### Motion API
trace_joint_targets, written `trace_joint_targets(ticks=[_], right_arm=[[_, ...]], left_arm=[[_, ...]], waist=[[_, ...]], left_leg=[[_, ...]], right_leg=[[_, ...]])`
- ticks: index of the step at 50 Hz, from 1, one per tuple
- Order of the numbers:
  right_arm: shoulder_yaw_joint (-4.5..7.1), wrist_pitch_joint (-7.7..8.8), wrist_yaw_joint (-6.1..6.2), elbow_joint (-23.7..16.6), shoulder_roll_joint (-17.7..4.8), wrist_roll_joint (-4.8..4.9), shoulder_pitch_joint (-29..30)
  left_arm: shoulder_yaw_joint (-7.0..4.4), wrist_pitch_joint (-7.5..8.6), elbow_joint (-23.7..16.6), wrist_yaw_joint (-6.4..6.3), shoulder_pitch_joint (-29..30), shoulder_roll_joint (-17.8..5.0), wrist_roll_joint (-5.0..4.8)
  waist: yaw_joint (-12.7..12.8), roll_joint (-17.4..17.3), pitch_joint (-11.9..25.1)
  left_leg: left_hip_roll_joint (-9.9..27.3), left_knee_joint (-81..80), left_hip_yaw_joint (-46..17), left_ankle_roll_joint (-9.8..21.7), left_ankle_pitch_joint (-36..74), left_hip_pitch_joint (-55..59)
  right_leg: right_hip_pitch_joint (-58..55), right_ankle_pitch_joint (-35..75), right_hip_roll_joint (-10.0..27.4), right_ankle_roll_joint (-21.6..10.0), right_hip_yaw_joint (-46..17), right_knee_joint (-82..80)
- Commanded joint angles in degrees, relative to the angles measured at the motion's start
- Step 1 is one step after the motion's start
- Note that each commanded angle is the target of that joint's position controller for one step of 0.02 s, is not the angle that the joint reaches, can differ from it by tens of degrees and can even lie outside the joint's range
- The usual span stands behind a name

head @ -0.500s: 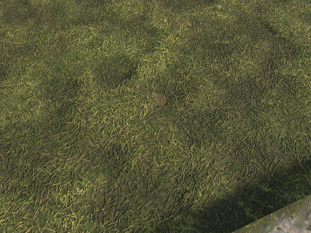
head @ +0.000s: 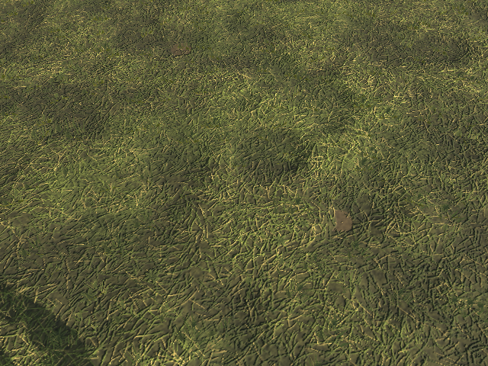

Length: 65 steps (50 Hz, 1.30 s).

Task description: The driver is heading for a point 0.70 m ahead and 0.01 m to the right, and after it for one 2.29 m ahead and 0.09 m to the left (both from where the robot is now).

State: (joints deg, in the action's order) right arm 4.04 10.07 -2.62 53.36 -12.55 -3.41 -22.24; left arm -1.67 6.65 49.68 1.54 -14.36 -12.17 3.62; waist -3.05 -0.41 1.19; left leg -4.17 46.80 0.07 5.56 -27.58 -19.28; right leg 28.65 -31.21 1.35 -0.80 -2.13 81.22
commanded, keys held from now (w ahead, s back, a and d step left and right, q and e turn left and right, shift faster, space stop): w+q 0.30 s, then w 0.24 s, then w+e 0.42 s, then e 0.04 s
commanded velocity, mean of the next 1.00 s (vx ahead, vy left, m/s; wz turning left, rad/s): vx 0.50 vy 0.00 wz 0.15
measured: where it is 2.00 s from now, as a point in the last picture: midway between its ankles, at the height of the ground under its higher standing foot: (212, 330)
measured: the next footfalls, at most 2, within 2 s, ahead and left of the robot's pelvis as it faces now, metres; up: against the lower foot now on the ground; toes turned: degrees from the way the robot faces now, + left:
right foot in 0.30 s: +0.32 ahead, -0.14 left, -0.19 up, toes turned +11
left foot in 0.70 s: +0.50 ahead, +0.20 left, -0.19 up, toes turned +14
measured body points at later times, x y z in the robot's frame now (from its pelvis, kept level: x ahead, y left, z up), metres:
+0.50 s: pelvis +0.27 -0.02 -0.16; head +0.27 -0.03 +0.29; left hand +0.17 +0.21 -0.30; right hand +0.44 -0.24 -0.28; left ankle +0.31 +0.13 -0.73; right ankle +0.28 -0.15 -0.89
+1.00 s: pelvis +0.50 +0.10 -0.15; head +0.52 +0.11 +0.30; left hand +0.59 +0.38 -0.27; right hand +0.55 -0.16 -0.28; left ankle +0.46 +0.19 -0.89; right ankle +0.63 -0.06 -0.81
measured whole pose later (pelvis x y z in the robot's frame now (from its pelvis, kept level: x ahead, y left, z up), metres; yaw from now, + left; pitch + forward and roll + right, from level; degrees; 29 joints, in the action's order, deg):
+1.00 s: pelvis +0.50 +0.10 -0.15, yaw +6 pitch +3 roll +1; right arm 4.5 5.2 0.5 53.3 -12.1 -0.8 -19.8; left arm -5.5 2.0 49.8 -1.1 -10.6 -15.7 -1.0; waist -1.8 2.5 1.7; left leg -0.4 17.7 8.9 2.2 -12.5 -8.0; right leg 43.4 -3.6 3.4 -2.3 -5.9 59.0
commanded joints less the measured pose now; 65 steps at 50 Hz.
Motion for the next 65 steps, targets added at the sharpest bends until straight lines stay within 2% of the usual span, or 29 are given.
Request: trace_joint_targets(ticks=[1,4,7,9,11,12,13,15,16,17,18,20,22,23,25,29,32,35,36,37,39,42,52,57,60,61,62,63,65], right_arm=[[-2.04,-1.44,-0.74,-2.55,0.28,-0.42,3.82],[-3.11,-1.76,0.71,-5.12,-2.19,-1.62,7.62],[-3.86,-0.19,4.48,-0.75,0.07,-0.23,-9.28],[-3.54,-1.46,1.86,-1.16,-6.49,-0.93,-9.51],[-3.97,-1.92,-0.48,-2.08,-6.82,-0.76,-10.67],[-0.94,-4.98,4.19,-3.26,-6.82,7.70,-4.24],[-1.44,-6.87,5.66,-2.25,-5.63,7.73,-6.69],[-1.88,-7.94,5.23,0.54,-1.17,5.05,-9.91],[-2.57,-7.48,4.21,1.35,3.38,6.19,-15.77],[-3.44,-6.30,3.95,-2.92,2.80,7.89,-14.93],[-3.57,-5.06,3.92,-6.63,0.82,8.97,-8.86],[-3.08,-5.50,5.52,-10.12,-0.91,8.68,4.19],[-2.60,-7.30,5.69,-11.23,-0.04,7.03,10.41],[-2.56,-7.43,5.15,-12.42,-0.17,5.82,9.05],[-1.69,-6.84,4.27,-10.54,-0.40,2.87,6.52],[-2.59,-6.69,2.30,-14.62,0.86,4.90,18.90],[-1.73,-5.77,1.32,-16.76,-1.66,5.03,23.84],[1.44,-5.10,1.60,-13.58,-7.92,4.62,11.29],[3.09,-5.14,2.55,-11.57,-13.23,3.75,-0.92],[3.85,-5.44,1.92,-9.30,-16.89,3.68,-6.81],[1.91,-4.92,1.63,-8.68,-10.04,3.58,-3.16],[0.55,-4.31,1.22,-9.44,-4.10,2.61,11.08],[1.49,-4.51,5.12,-3.63,-7.10,2.87,8.97],[2.63,-6.31,6.27,-2.70,-11.07,4.58,7.76],[3.44,-7.40,6.42,-3.81,-12.86,5.68,10.18],[3.12,-7.19,6.00,-4.27,-11.91,4.50,7.65],[1.02,-6.39,4.72,-6.22,-4.81,0.66,2.42],[0.81,-5.03,3.23,-6.62,-7.46,2.59,0.83],[1.40,-5.65,3.48,-8.95,-9.46,4.41,11.26]], left_arm=[[0.82,-0.49,-6.88,-0.50,0.65,-0.47,2.39],[2.82,-1.71,-7.61,1.03,-3.59,2.11,3.08],[3.60,-0.93,-10.92,2.43,9.53,-0.75,2.25],[3.58,-2.68,-12.45,2.50,9.79,-0.94,1.12],[3.32,-3.73,-12.86,2.41,9.76,-3.07,2.02],[-0.56,-1.68,-14.79,0.11,14.87,-6.95,-8.96],[-0.38,-0.28,-12.59,-0.45,11.47,-7.16,-9.39],[-1.84,-0.17,-3.29,0.03,-12.81,-7.06,-5.95],[-1.85,-0.59,-0.21,0.30,-22.30,-7.01,-4.02],[-3.37,-1.19,1.57,0.85,-24.07,-10.46,-5.38],[-4.92,-2.04,3.00,0.48,-24.97,-14.62,-6.22],[-2.87,-2.41,4.09,-1.40,-16.68,-7.52,-4.06],[0.51,-0.52,4.17,-1.64,-5.60,0.27,-3.33],[0.76,-0.47,2.32,-2.17,1.23,-1.06,-2.83],[-0.44,-0.38,2.25,-3.14,0.11,-6.29,-1.80],[-2.10,-1.22,4.49,-4.09,-6.48,-10.07,-6.17],[-2.72,-2.62,5.75,-3.51,-11.51,-10.12,-5.60],[-2.41,-3.33,5.77,-2.66,-12.35,-9.18,-4.82],[-1.50,-2.61,3.52,-2.44,-11.46,-6.51,-3.55],[0.35,-0.72,2.95,-1.93,-16.63,0.14,-5.05],[-2.59,-0.15,2.33,-2.59,-9.20,-7.70,-6.86],[-3.49,-2.74,1.45,-3.44,-6.26,-5.87,-4.97],[-3.08,-4.34,-5.26,-1.18,8.13,-2.33,-3.63],[-3.24,-5.29,-9.89,0.85,13.08,-4.01,-3.66],[-5.33,-4.81,-8.42,1.28,2.70,-8.46,-3.89],[-7.03,-4.74,-7.58,0.14,-2.05,-13.40,-3.90],[-7.67,-4.85,-8.32,-0.73,-1.38,-19.21,-3.35],[-6.84,-4.85,-10.24,-0.43,-3.85,-17.95,-2.78],[-5.45,-5.01,-12.17,-0.62,3.30,-12.27,-3.89]], waist=[[5.06,1.22,-5.85],[8.29,-1.56,-2.52],[-3.99,1.13,-3.80],[-1.76,-2.11,-3.00],[-0.77,-1.42,-7.93],[-1.24,-2.04,-6.74],[-1.50,-0.84,-4.91],[5.26,0.81,6.54],[7.19,9.44,12.18],[7.38,19.65,13.46],[8.71,20.51,14.53],[6.26,3.53,4.48],[1.06,1.52,-9.65],[-2.52,4.17,-13.41],[-2.30,7.63,-6.32],[2.76,5.53,-5.51],[5.43,4.20,-7.38],[-0.90,3.19,0.59],[-5.56,-4.22,11.34],[-3.92,-20.86,21.65],[-3.50,-9.61,9.94],[3.97,-7.64,2.90],[3.61,-3.61,-2.60],[2.47,-5.19,-1.49],[7.78,-3.98,4.70],[9.22,2.51,8.69],[3.25,16.48,14.27],[5.65,12.13,26.96],[5.76,2.02,15.28]], left_leg=[[15.50,-16.54,-25.18,15.47,24.10,-7.80],[4.34,-11.99,-11.82,9.93,6.90,-31.42],[2.17,2.10,-15.69,6.90,-2.07,-8.80],[1.24,-0.69,-16.25,7.81,-11.78,-27.15],[3.93,1.30,-26.28,9.78,-19.32,-24.64],[3.54,4.34,-27.41,7.03,-1.83,-8.82],[1.64,16.50,-25.28,4.69,1.19,0.79],[-2.32,46.17,-15.73,1.13,-16.81,-12.75],[-4.74,66.41,-12.35,-1.13,-29.24,-34.19],[-0.86,76.08,-10.29,-1.97,-21.52,-49.35],[2.34,80.71,-7.39,-2.98,-14.19,-57.91],[6.92,77.71,-4.00,-4.13,-1.55,-56.79],[9.90,56.29,-12.87,-2.83,8.35,-52.27],[9.81,36.94,-11.48,-4.00,14.50,-38.52],[8.95,18.18,-3.91,-6.58,32.04,-16.61],[8.70,-4.16,-2.56,-6.41,32.40,-14.66],[7.22,-13.35,-1.34,-4.62,25.33,-14.44],[5.11,-15.69,0.06,-1.44,20.01,6.19],[17.18,-13.26,-11.99,1.89,28.61,27.15],[29.02,-23.59,-38.34,9.90,15.59,41.34],[26.71,-26.50,-29.89,6.85,16.58,31.35],[19.92,-32.25,-12.94,3.41,26.42,11.66],[17.76,-34.36,7.83,1.52,44.68,8.96],[20.37,-26.66,9.81,0.49,53.37,15.34],[18.18,-8.18,10.77,-2.34,61.40,17.66],[14.51,7.46,11.46,-5.95,46.31,7.60],[4.65,28.51,8.90,-9.71,-10.56,-14.59],[1.90,38.37,-5.29,-9.45,-14.90,-19.16],[5.49,33.93,-6.30,-8.01,-2.53,-24.41]], right_leg=[[17.21,11.89,3.10,-1.26,-4.74,-4.07],[-6.65,34.52,2.39,-0.71,4.66,-11.69],[12.40,62.96,5.26,0.74,-2.48,-41.47],[-13.40,56.70,1.41,1.52,6.14,-44.47],[-14.78,50.78,3.27,1.62,2.31,-49.31],[-7.87,45.14,1.51,0.44,-5.83,-63.71],[-9.32,56.23,4.66,-0.65,-5.95,-74.33],[-37.49,72.68,11.40,-1.75,-4.75,-63.20],[-58.76,80.51,15.14,-3.04,-3.73,-41.45],[-62.42,62.89,21.95,-9.67,-15.49,-41.66],[-60.42,29.01,26.86,-17.32,-26.34,-51.17],[-39.45,1.71,27.11,-18.58,-32.52,-66.16],[-16.49,6.63,22.75,-12.02,-23.99,-66.87],[0.83,11.35,15.50,-8.66,-10.88,-70.40],[8.35,21.45,8.52,-8.32,0.03,-70.87],[-8.80,25.25,12.45,-9.17,-3.54,-72.23],[-17.91,22.32,14.70,-8.70,-7.03,-68.33],[-16.37,34.52,9.68,-5.83,-3.84,-50.74],[-2.52,24.71,4.50,-2.81,1.35,-28.72],[15.12,-1.05,-2.91,-0.48,-1.71,-9.78],[24.41,5.15,-0.26,-1.25,-6.83,-1.92],[13.98,16.42,5.18,-1.47,-4.83,-10.78],[10.74,37.65,1.99,-1.30,-0.18,-35.78],[5.62,29.21,0.45,-2.75,4.43,-43.18],[-8.42,27.38,-4.82,-6.61,7.55,-53.00],[-22.63,49.11,-1.17,-9.57,0.09,-54.59],[-41.10,80.05,13.62,-19.49,-21.50,-48.62],[-46.51,68.51,20.28,-27.17,-35.82,-54.30],[-34.79,52.06,14.11,-20.27,-24.43,-58.40]])
Over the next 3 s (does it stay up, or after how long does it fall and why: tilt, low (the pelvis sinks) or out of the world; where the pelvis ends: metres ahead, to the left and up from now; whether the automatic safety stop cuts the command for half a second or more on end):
stays up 0.70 0.15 -0.17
